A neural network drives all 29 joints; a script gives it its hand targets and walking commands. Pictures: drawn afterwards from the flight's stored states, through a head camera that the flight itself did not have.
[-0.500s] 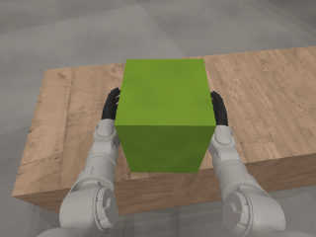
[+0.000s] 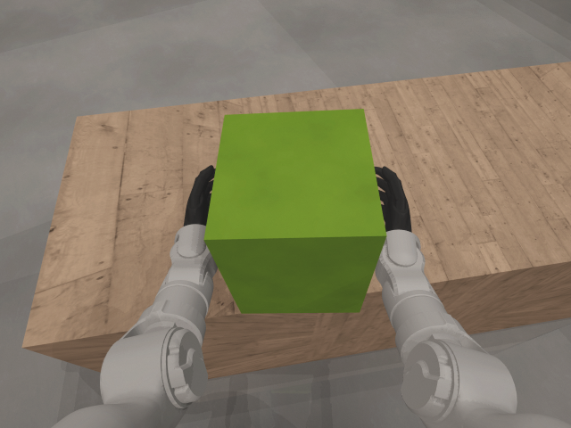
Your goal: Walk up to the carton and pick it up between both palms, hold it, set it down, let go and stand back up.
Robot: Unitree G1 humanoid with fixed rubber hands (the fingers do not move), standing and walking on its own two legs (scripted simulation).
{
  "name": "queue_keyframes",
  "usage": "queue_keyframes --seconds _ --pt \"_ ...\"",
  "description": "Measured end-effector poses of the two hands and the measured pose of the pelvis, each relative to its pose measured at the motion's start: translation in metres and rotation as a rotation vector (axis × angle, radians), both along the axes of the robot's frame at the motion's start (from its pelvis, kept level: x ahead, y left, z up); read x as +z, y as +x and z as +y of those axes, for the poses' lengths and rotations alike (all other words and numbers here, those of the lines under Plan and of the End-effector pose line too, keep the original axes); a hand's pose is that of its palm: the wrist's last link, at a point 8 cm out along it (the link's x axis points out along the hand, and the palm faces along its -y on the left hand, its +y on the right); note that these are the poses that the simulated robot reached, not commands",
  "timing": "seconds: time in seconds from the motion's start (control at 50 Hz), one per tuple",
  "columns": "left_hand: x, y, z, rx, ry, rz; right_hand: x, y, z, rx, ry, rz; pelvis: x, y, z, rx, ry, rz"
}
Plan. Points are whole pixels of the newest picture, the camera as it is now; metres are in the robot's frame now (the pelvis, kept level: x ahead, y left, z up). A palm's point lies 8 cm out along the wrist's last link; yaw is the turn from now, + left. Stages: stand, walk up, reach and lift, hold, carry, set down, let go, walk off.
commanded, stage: set down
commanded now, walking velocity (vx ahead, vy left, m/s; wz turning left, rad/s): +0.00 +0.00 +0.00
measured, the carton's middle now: (296, 220) +0.41 +0.03 +0.00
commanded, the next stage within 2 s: none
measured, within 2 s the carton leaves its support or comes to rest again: rests again in 1.00 s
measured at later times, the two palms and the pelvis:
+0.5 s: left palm (199, 221) +0.39 +0.18 +0.01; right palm (393, 225) +0.39 -0.11 +0.02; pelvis +0.00 +0.01 +0.00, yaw -1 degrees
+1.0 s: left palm (200, 219) +0.39 +0.18 +0.01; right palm (394, 224) +0.40 -0.11 +0.02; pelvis -0.02 +0.01 -0.01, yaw -2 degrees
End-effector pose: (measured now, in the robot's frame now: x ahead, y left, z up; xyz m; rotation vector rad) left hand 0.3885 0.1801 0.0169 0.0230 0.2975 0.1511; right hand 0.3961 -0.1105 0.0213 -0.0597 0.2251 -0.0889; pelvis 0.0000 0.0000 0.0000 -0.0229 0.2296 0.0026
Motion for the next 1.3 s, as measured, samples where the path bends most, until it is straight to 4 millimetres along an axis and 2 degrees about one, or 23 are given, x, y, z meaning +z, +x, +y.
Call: queue_keyframes --seconds 0.34,0.68,1.06,1.18,1.3 --pt "-0.003 -0.002 0.003 -0.005 -0.018 -0.015 0.000 -0.005 0.003 -0.008 -0.001 -0.011 -0.001 -0.004 0.005 -0.002 0.004 0.000" --pt "-0.002 -0.002 -0.001 0.004 -0.009 -0.018 -0.005 -0.003 -0.002 -0.002 0.012 0.007 -0.003 -0.006 0.004 -0.019 0.003 0.014" --pt "-0.003 0.003 0.002 0.004 -0.016 -0.029 -0.006 -0.001 0.001 -0.008 0.024 0.050 -0.014 -0.021 0.011 -0.041 0.000 0.071" --pt "0.011 0.010 0.005 0.016 -0.021 -0.049 -0.002 0.001 0.002 0.008 0.041 0.062 -0.019 -0.025 0.016 -0.046 -0.007 0.094" --pt "0.035 0.013 0.011 0.010 -0.015 -0.083 0.019 0.006 0.004 0.034 0.043 0.021 -0.021 -0.026 0.020 -0.048 -0.012 0.089"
